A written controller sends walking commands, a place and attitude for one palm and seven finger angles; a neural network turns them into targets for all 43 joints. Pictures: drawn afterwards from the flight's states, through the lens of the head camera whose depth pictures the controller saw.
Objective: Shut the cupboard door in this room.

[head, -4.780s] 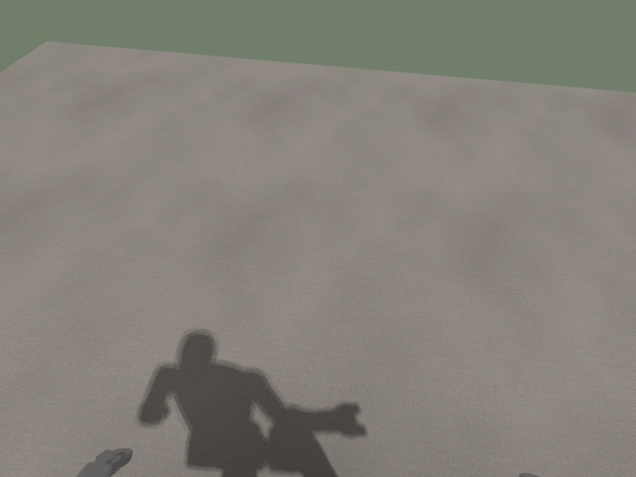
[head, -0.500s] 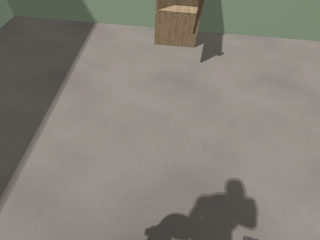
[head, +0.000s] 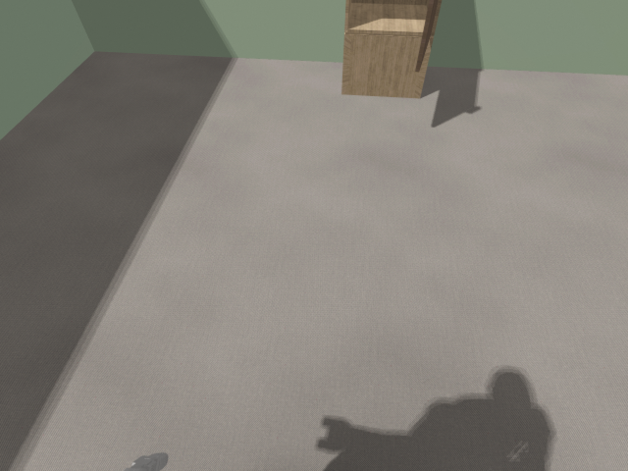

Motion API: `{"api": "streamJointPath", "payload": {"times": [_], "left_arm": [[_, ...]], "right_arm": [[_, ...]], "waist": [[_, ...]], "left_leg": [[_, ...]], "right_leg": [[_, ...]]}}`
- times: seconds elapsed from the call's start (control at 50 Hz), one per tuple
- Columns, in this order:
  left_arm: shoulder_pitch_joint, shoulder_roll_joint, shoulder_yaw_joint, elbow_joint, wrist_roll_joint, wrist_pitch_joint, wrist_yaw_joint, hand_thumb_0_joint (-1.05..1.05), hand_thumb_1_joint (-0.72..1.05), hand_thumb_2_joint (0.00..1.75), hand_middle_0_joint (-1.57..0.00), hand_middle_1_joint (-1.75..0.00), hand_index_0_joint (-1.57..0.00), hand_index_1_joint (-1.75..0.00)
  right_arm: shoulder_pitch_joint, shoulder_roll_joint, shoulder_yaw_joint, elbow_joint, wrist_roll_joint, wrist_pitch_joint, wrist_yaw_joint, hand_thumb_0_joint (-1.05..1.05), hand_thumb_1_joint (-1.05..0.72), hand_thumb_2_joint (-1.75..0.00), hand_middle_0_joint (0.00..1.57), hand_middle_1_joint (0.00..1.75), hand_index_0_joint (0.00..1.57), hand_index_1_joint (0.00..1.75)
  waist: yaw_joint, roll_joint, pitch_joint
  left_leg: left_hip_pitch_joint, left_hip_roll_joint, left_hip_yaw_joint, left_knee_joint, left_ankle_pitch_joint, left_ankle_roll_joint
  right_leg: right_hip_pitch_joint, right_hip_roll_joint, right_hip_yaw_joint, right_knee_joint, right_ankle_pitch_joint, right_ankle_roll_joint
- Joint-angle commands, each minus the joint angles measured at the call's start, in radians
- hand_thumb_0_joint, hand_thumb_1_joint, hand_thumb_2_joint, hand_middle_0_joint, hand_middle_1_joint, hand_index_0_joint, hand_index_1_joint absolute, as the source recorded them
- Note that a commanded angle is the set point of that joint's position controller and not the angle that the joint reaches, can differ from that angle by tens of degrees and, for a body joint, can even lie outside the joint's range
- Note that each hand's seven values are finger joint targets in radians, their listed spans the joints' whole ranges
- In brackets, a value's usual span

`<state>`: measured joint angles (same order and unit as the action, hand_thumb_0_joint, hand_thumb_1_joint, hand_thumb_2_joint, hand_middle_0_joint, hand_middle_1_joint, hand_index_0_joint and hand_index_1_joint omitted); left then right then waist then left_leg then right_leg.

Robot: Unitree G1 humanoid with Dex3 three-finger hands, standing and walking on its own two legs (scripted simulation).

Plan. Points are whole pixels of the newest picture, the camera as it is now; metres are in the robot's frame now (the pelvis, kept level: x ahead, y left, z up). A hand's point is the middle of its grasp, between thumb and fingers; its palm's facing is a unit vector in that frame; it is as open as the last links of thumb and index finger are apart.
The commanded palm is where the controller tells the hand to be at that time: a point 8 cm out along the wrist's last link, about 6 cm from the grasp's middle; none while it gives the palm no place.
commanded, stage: turn or walk to find it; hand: left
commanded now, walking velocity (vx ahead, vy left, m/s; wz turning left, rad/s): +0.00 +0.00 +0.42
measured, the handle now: out of the picture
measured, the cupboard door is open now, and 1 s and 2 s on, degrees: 78 78 78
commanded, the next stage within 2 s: none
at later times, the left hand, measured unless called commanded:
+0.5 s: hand out of the picture -0.04 +0.18 -0.16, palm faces +0.29 -0.92 -0.25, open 7.4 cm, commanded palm none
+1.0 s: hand out of the picture -0.04 +0.24 -0.15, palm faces +0.43 -0.87 -0.26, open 7.4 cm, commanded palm none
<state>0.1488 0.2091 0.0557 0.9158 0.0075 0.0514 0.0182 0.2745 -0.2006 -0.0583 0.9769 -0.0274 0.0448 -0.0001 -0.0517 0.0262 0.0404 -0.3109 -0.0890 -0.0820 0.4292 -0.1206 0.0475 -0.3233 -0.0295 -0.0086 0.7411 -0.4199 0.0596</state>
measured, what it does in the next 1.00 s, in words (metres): steps on the spot, turning left: right foot, then left foot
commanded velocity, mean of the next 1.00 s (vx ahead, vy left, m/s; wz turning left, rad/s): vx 0.00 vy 0.00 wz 0.42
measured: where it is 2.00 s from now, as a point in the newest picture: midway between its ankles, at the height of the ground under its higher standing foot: outside the picture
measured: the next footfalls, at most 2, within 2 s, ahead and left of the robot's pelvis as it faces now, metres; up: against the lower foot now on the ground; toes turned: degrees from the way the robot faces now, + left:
right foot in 0.06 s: +0.02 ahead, -0.12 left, +0.00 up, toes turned +0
left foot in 0.56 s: -0.03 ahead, +0.12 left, +0.00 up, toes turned +21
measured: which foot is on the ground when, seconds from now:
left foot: down 0.00-0.06, up 0.08-0.54, down 0.56-1.00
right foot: up 0.00-0.04, down 0.06-0.58, up 0.60-1.00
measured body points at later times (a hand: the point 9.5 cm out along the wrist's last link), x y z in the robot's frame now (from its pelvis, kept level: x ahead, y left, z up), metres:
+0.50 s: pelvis -0.03 -0.01 +0.00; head +0.00 -0.02 +0.45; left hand -0.06 +0.23 -0.14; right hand +0.09 -0.26 -0.15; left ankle -0.08 +0.12 -0.70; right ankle -0.02 -0.12 -0.74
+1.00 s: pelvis -0.05 +0.01 +0.00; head -0.03 +0.02 +0.45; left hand -0.07 +0.29 -0.13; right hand +0.10 -0.19 -0.15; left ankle -0.07 +0.11 -0.74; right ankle +0.00 -0.13 -0.69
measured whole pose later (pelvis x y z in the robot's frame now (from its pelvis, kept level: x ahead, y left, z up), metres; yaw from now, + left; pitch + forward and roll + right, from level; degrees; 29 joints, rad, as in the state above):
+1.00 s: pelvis -0.05 +0.01 +0.00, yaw +25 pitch +0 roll +0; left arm 0.14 0.23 0.06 0.93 0.01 0.05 0.02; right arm 0.22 -0.19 -0.04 0.96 -0.02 0.02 0.00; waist -0.03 0.00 0.06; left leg -0.24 -0.07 -0.05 0.44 -0.19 0.05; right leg -0.40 -0.07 -0.01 0.90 -0.43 0.09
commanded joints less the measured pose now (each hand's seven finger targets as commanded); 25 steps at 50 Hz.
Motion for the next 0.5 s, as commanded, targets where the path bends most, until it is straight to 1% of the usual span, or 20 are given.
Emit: {"api": "streamJointPath", "payload": {"times": [0.0,0.02,0.04,0.06,0.08,0.1,0.12,0.14,0.16,0.18,0.22,0.28,0.3,0.32,0.36,0.38,0.4,0.44,0.46,0.48], "left_arm": [[0.144,0.108,0.028,-0.037,-0.001,-0.031,0.012,0.0,0.9,0.9,-0.2,-0.3,-0.2,-0.3],[0.173,0.164,0.041,-0.037,0.008,-0.04,0.02,0.0,0.9,0.9,-0.2,-0.3,-0.2,-0.3],[0.154,0.246,0.054,-0.056,0.023,-0.043,0.024,0.0,0.9,0.9,-0.2,-0.3,-0.2,-0.3],[0.09,0.234,0.042,-0.083,0.011,-0.037,0.028,0.0,0.9,0.9,-0.2,-0.3,-0.2,-0.3],[0.006,0.184,0.04,-0.1,0.008,-0.046,0.029,0.0,0.9,0.9,-0.2,-0.3,-0.2,-0.3],[-0.045,0.166,0.035,-0.11,0.006,-0.045,0.028,0.0,0.9,0.9,-0.2,-0.3,-0.2,-0.3],[-0.061,0.14,0.022,-0.108,0.004,-0.05,0.023,0.0,0.9,0.9,-0.2,-0.3,-0.2,-0.3],[-0.046,0.115,0.014,-0.099,0.003,-0.059,0.02,0.0,0.9,0.9,-0.2,-0.3,-0.2,-0.3],[-0.01,0.112,0.012,-0.088,0.003,-0.064,0.018,0.0,0.9,0.9,-0.2,-0.3,-0.2,-0.3],[0.018,0.113,0.013,-0.077,0.004,-0.067,0.019,0.0,0.9,0.9,-0.2,-0.3,-0.2,-0.3],[0.068,0.114,0.013,-0.058,0.004,-0.069,0.018,0.0,0.9,0.9,-0.2,-0.3,-0.2,-0.3],[0.121,0.125,0.019,-0.036,0.009,-0.068,0.02,0.0,0.9,0.9,-0.2,-0.3,-0.2,-0.3],[0.134,0.127,0.02,-0.03,0.012,-0.067,0.019,0.0,0.9,0.9,-0.2,-0.3,-0.2,-0.3],[0.14,0.137,0.024,-0.027,0.015,-0.066,0.019,0.0,0.9,0.9,-0.2,-0.3,-0.2,-0.3],[0.163,0.153,0.03,-0.016,0.02,-0.064,0.02,0.0,0.9,0.9,-0.2,-0.3,-0.2,-0.3],[0.177,0.162,0.03,-0.01,0.022,-0.062,0.018,0.0,0.9,0.9,-0.2,-0.3,-0.2,-0.3],[0.188,0.167,0.031,0.0,0.024,-0.061,0.017,0.0,0.9,0.9,-0.2,-0.3,-0.2,-0.3],[0.192,0.189,0.037,0.006,0.025,-0.056,0.016,0.0,0.9,0.9,-0.2,-0.3,-0.2,-0.3],[0.178,0.198,0.04,0.007,0.025,-0.054,0.016,0.0,0.9,0.9,-0.2,-0.3,-0.2,-0.3],[0.16,0.201,0.041,0.007,0.024,-0.053,0.016,0.0,0.9,0.9,-0.2,-0.3,-0.2,-0.3]], "right_arm": [[-0.03,-0.175,-0.048,-0.083,0.007,-0.015,-0.004,0.0,-0.9,-0.9,0.2,0.3,0.2,0.3],[-0.014,-0.122,-0.044,-0.088,0.015,-0.012,0.002,0.0,-0.9,-0.9,0.2,0.3,0.2,0.3],[-0.008,-0.076,-0.036,-0.114,0.015,-0.013,0.001,0.0,-0.9,-0.9,0.2,0.3,0.2,0.3],[-0.028,-0.14,-0.053,-0.105,-0.001,-0.008,0.0,0.0,-0.9,-0.9,0.2,0.3,0.2,0.3],[0.004,-0.145,-0.059,-0.081,-0.004,0.009,0.008,0.0,-0.9,-0.9,0.2,0.3,0.2,0.3],[0.036,-0.133,-0.06,-0.065,-0.003,0.018,0.011,0.0,-0.9,-0.9,0.2,0.3,0.2,0.3],[0.049,-0.122,-0.057,-0.04,-0.004,0.022,0.015,0.0,-0.9,-0.9,0.2,0.3,0.2,0.3],[0.069,-0.108,-0.051,-0.03,-0.003,0.02,0.017,0.0,-0.9,-0.9,0.2,0.3,0.2,0.3],[0.076,-0.097,-0.049,-0.025,0.0,0.019,0.017,0.0,-0.9,-0.9,0.2,0.3,0.2,0.3],[0.07,-0.099,-0.048,-0.024,0.001,0.017,0.016,0.0,-0.9,-0.9,0.2,0.3,0.2,0.3],[0.042,-0.102,-0.048,-0.027,0.001,0.02,0.015,0.0,-0.9,-0.9,0.2,0.3,0.2,0.3],[-0.014,-0.106,-0.042,-0.037,0.0,0.02,0.012,0.0,-0.9,-0.9,0.2,0.3,0.2,0.3],[-0.037,-0.103,-0.042,-0.042,0.001,0.02,0.012,0.0,-0.9,-0.9,0.2,0.3,0.2,0.3],[-0.044,-0.1,-0.037,-0.043,0.001,0.019,0.012,0.0,-0.9,-0.9,0.2,0.3,0.2,0.3],[-0.087,-0.092,-0.028,-0.051,0.005,0.014,0.01,0.0,-0.9,-0.9,0.2,0.3,0.2,0.3],[-0.108,-0.086,-0.023,-0.058,0.008,0.01,0.011,0.0,-0.9,-0.9,0.2,0.3,0.2,0.3],[-0.125,-0.08,-0.019,-0.063,0.012,0.006,0.011,0.0,-0.9,-0.9,0.2,0.3,0.2,0.3],[-0.129,-0.08,-0.012,-0.068,0.018,0.001,0.009,0.0,-0.9,-0.9,0.2,0.3,0.2,0.3],[-0.119,-0.082,-0.012,-0.068,0.02,-0.003,0.008,0.0,-0.9,-0.9,0.2,0.3,0.2,0.3],[-0.099,-0.086,-0.012,-0.062,0.02,-0.007,0.007,0.0,-0.9,-0.9,0.2,0.3,0.2,0.3]], "waist": [[0.076,0.068,-0.114],[0.085,-0.075,-0.13],[0.091,-0.326,-0.081],[0.079,-0.223,-0.056],[0.034,-0.221,-0.019],[0.004,-0.208,0.012],[-0.007,-0.149,0.049],[-0.012,-0.13,0.047],[-0.003,-0.136,0.036],[0.009,-0.162,0.024],[0.031,-0.181,0.021],[0.057,-0.178,0.019],[0.066,-0.182,0.028],[0.067,-0.187,0.016],[0.084,-0.195,-0.003],[0.093,-0.196,-0.018],[0.101,-0.218,-0.024],[0.103,-0.248,-0.049],[0.095,-0.245,-0.057],[0.079,-0.246,-0.071]], "left_leg": [[-0.055,0.192,-0.292,-0.084,-0.068,0.038],[-0.204,0.115,-0.193,0.07,-0.198,-0.021],[-0.373,-0.015,-0.002,0.337,-0.37,-0.083],[-0.307,0.026,-0.023,0.526,-0.405,-0.074],[-0.264,0.057,-0.047,0.63,-0.332,-0.072],[-0.248,0.061,-0.024,0.693,-0.3,-0.079],[-0.239,0.073,-0.001,0.751,-0.24,-0.088],[-0.256,0.077,0.014,0.768,-0.201,-0.098],[-0.271,0.077,0.024,0.777,-0.184,-0.106],[-0.288,0.086,0.03,0.775,-0.179,-0.116],[-0.295,0.098,0.033,0.769,-0.17,-0.128],[-0.295,0.122,0.039,0.718,-0.213,-0.137],[-0.287,0.125,0.046,0.695,-0.23,-0.136],[-0.279,0.127,0.055,0.657,-0.252,-0.138],[-0.242,0.133,0.083,0.546,-0.306,-0.135],[-0.216,0.126,0.101,0.484,-0.321,-0.132],[-0.188,0.12,0.117,0.419,-0.339,-0.127],[-0.117,0.111,0.141,0.34,-0.338,-0.112],[-0.08,0.107,0.151,0.291,-0.325,-0.105],[-0.036,0.105,0.16,0.214,-0.282,-0.099]], "right_leg": [[0.252,0.005,-0.011,-0.364,0.17,-0.03],[0.384,-0.149,0.135,-0.469,0.098,-0.079],[0.367,-0.409,0.406,-0.549,0.01,-0.184],[0.175,-0.452,0.363,-0.547,0.065,-0.224],[0.063,-0.378,0.276,-0.572,-0.005,-0.204],[0.019,-0.331,0.244,-0.569,0.006,-0.18],[0.004,-0.277,0.149,-0.54,0.097,-0.16],[0.048,-0.242,0.082,-0.505,0.218,-0.152],[0.094,-0.23,0.046,-0.484,0.285,-0.147],[0.143,-0.235,0.032,-0.471,0.329,-0.152],[0.176,-0.242,0.021,-0.465,0.36,-0.151],[0.215,-0.283,0.039,-0.449,0.402,-0.182],[0.213,-0.29,0.04,-0.446,0.414,-0.185],[0.236,-0.295,0.028,-0.432,0.448,-0.19],[0.268,-0.313,0.015,-0.396,0.559,-0.207],[0.285,-0.31,-0.001,-0.372,0.631,-0.207],[0.296,-0.311,-0.004,-0.351,0.684,-0.207],[0.284,-0.32,-0.016,-0.322,0.729,-0.209],[0.273,-0.324,-0.024,-0.303,0.732,-0.204],[0.263,-0.321,-0.038,-0.274,0.722,-0.188]]}}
